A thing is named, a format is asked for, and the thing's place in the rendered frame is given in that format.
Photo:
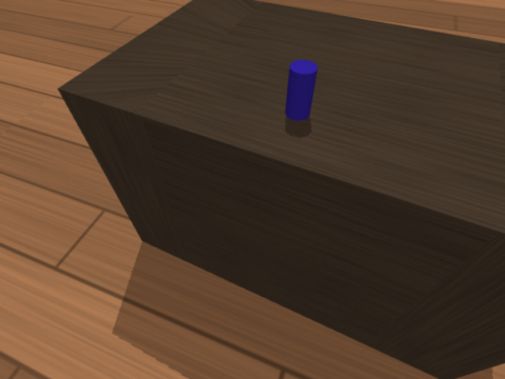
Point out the can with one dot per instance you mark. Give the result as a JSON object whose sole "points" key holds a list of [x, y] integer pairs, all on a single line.
{"points": [[301, 83]]}

